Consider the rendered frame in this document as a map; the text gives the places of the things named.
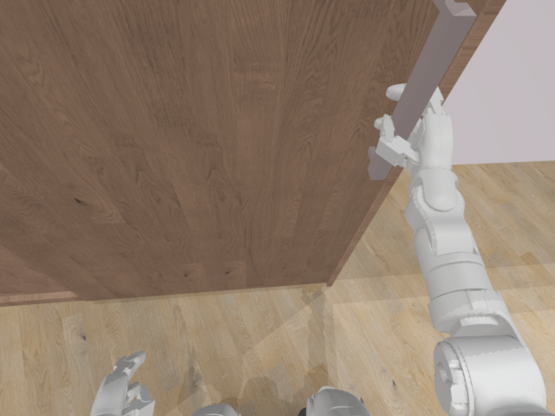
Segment robot right forearm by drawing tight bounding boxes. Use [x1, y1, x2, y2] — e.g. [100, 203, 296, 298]
[405, 168, 546, 406]

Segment robot right shin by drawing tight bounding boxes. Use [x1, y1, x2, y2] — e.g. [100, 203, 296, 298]
[318, 386, 335, 393]

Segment wardrobe door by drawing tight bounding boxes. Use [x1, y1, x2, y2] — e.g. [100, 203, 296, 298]
[0, 0, 487, 302]
[0, 245, 70, 296]

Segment robot right upper arm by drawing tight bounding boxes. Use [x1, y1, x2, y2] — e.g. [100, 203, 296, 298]
[434, 335, 555, 416]

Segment handle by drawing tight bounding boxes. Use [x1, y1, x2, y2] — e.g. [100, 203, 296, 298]
[368, 0, 476, 180]

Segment robot left hand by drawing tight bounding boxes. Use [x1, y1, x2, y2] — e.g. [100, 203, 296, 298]
[90, 351, 155, 416]

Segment robot right hand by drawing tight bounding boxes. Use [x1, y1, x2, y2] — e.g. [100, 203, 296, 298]
[374, 83, 454, 179]

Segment right robot thigh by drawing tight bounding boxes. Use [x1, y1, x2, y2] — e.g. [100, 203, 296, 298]
[306, 389, 372, 416]

